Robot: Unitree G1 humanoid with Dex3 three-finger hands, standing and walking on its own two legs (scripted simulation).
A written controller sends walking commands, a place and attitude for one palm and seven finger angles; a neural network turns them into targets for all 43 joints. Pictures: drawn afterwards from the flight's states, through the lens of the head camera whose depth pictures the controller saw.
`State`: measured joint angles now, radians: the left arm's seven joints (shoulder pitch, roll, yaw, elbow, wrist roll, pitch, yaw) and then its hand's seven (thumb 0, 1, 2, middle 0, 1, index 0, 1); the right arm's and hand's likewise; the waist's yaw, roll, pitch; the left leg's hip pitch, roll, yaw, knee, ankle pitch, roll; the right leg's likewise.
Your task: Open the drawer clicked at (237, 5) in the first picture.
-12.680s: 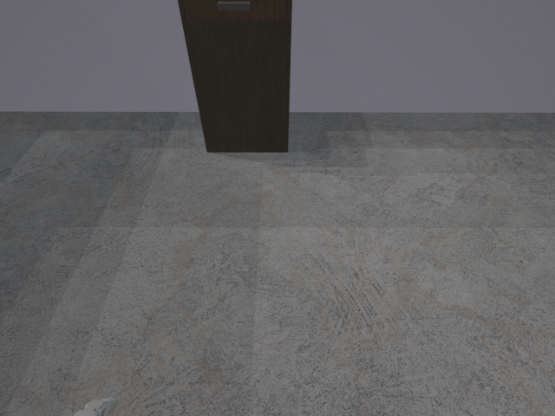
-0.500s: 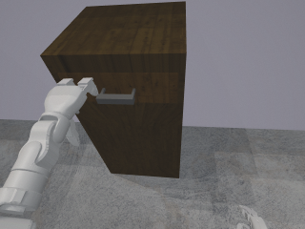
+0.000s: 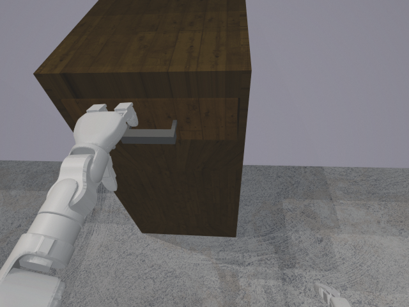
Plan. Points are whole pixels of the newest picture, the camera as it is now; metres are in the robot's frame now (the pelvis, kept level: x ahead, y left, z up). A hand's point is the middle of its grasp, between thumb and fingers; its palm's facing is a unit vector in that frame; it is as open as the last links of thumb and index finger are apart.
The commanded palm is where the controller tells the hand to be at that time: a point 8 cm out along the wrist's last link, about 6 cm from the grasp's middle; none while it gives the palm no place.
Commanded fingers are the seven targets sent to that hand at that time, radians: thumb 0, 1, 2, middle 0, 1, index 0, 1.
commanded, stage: move the hooked fingers above the handle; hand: left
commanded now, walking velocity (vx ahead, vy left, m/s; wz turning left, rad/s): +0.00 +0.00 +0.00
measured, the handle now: (150, 130) +0.51 +0.19 +0.03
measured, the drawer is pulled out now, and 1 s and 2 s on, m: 0.00 0.00 0.00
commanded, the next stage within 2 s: none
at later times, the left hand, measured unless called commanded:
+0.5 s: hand (133, 135) +0.44 +0.20 +0.08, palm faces -0.11 -0.02 -0.99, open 13.9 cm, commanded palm +0.44 +0.20 +0.15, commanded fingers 0.00 -0.50 0.30 -0.30 -1.20 -0.30 -1.20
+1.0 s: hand (141, 123) +0.47 +0.18 +0.10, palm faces -0.03 +0.00 -1.00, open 13.5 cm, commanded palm +0.45 +0.21 +0.15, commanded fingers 0.00 -0.50 0.30 -0.30 -1.20 -0.30 -1.20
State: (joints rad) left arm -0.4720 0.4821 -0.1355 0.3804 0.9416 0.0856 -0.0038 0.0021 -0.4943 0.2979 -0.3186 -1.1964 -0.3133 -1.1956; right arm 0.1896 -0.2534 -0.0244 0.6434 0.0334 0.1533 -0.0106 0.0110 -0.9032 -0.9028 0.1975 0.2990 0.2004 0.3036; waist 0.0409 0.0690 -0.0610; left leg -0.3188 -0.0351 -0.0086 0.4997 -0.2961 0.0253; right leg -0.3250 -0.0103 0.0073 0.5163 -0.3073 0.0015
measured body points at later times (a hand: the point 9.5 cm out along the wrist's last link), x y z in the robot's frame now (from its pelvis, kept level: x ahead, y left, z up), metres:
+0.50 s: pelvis +0.00 -0.01 -0.01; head +0.05 -0.04 +0.44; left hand +0.44 +0.20 +0.14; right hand +0.07 -0.28 -0.15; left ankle -0.03 +0.11 -0.74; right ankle -0.03 -0.12 -0.74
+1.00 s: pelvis -0.02 -0.02 -0.01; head +0.03 -0.04 +0.44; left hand +0.46 +0.18 +0.15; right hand +0.03 -0.28 -0.14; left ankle -0.03 +0.11 -0.74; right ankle -0.03 -0.12 -0.74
